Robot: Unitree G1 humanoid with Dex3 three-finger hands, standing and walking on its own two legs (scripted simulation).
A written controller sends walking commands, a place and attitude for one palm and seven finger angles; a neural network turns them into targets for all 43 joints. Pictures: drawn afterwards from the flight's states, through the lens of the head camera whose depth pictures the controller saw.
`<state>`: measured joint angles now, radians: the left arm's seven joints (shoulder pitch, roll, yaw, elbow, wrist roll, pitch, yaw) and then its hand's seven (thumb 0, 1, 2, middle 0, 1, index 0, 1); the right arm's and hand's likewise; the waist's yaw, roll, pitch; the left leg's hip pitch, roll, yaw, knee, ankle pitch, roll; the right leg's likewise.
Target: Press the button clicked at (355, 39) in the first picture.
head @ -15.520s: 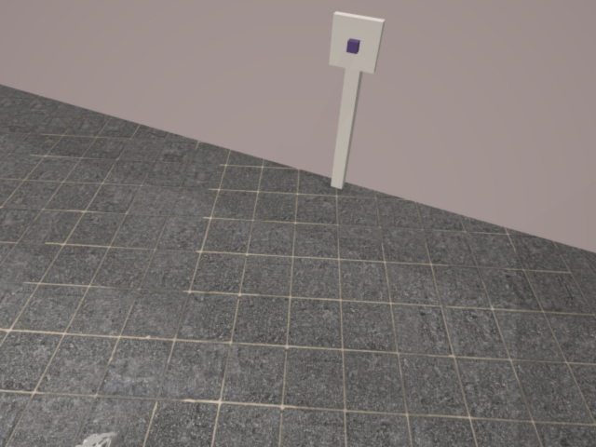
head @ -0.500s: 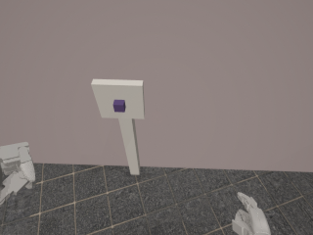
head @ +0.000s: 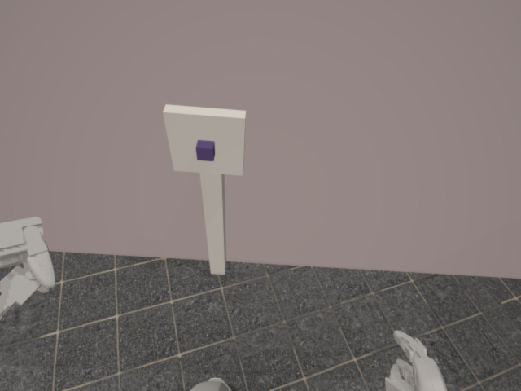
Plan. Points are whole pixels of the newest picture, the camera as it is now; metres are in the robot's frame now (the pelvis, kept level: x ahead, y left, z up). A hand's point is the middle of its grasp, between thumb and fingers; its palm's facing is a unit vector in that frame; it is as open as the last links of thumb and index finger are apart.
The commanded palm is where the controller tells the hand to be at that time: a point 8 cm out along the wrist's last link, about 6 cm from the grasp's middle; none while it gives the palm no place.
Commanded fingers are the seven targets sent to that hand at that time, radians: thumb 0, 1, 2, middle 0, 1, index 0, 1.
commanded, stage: step back with the hand held close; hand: left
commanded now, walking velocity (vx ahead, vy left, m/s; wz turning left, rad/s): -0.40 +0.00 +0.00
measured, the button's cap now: (206, 149) +0.63 +0.15 -0.03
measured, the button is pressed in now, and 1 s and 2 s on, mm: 0 0 0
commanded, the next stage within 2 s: stop stepping back and stand still in 0.58 s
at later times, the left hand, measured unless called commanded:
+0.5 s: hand out of the picture +0.12 +0.23 +0.18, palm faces +0.31 -0.86 -0.41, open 3.1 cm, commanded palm +0.07 +0.28 +0.19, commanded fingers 0.00 0.90 0.90 -1.30 -1.50 -1.30 -1.50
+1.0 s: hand out of the picture +0.09 +0.29 +0.18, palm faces +0.33 -0.87 -0.37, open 3.1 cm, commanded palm +0.02 +0.32 +0.19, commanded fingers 0.00 0.90 0.90 -1.30 -1.50 -1.30 -1.50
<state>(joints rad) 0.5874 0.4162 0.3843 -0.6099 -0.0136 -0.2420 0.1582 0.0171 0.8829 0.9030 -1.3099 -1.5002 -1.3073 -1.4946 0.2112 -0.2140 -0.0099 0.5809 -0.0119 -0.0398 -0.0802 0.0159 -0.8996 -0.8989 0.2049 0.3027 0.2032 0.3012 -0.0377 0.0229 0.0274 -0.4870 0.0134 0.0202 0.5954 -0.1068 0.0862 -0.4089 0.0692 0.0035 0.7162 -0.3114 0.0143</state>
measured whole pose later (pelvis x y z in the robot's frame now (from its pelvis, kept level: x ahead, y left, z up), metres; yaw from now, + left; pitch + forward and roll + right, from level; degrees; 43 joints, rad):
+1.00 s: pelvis -0.13 +0.05 +0.02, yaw -4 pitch +1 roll -3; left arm 0.56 0.39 0.38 -0.59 -0.03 -0.18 0.16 0.02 0.89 0.90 -1.31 -1.50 -1.31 -1.50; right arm 0.23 -0.14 0.04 0.64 -0.02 -0.12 -0.05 0.02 -0.90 -0.90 0.20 0.30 0.20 0.30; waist -0.01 -0.05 -0.01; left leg -0.33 -0.04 0.00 0.40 -0.10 0.06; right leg -0.29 0.07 0.02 0.73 -0.45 0.00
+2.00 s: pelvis -0.15 +0.04 +0.01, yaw -3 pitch -3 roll -1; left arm 0.38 0.19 0.01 1.15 0.00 0.03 0.03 0.01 0.90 0.90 -0.63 -0.81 -0.63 -0.80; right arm 0.29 -0.14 0.00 1.11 -0.01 0.05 -0.04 0.01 -0.90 -0.90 0.20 0.30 0.20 0.30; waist 0.00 0.01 0.09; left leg -0.28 -0.02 -0.02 0.47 -0.14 0.03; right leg -0.06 0.08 -0.11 0.40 -0.30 -0.09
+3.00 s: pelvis -0.13 +0.03 +0.02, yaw -4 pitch -3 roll +1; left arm 0.36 0.10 0.01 1.17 0.00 -0.01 0.05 0.01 0.91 0.90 -0.20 -0.30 -0.20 -0.29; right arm 0.30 -0.11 0.00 1.16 -0.01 0.01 -0.05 0.01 -0.91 -0.90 0.20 0.30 0.20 0.30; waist 0.00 0.01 0.06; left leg -0.23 -0.03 0.01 0.44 -0.16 0.03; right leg -0.03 0.06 -0.09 0.39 -0.33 -0.08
